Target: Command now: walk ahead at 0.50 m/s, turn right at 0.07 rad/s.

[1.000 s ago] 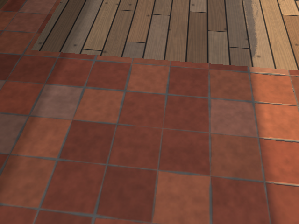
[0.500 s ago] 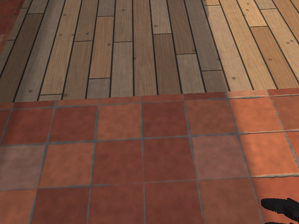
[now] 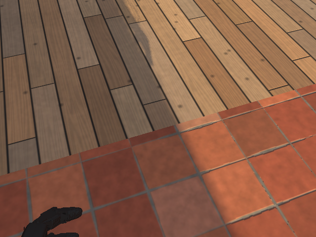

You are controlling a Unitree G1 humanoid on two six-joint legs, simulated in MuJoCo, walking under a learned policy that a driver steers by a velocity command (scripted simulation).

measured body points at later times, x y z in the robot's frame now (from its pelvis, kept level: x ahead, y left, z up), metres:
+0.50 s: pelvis +0.27 -0.01 +0.00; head +0.30 -0.01 +0.45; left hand +0.26 +0.28 -0.12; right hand +0.49 -0.23 -0.09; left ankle +0.44 +0.13 -0.71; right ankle +0.14 -0.12 -0.73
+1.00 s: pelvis +0.47 +0.02 +0.00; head +0.49 +0.01 +0.45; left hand +0.62 +0.28 -0.10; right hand +0.56 -0.25 -0.13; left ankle +0.44 +0.12 -0.73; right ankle +0.56 -0.11 -0.73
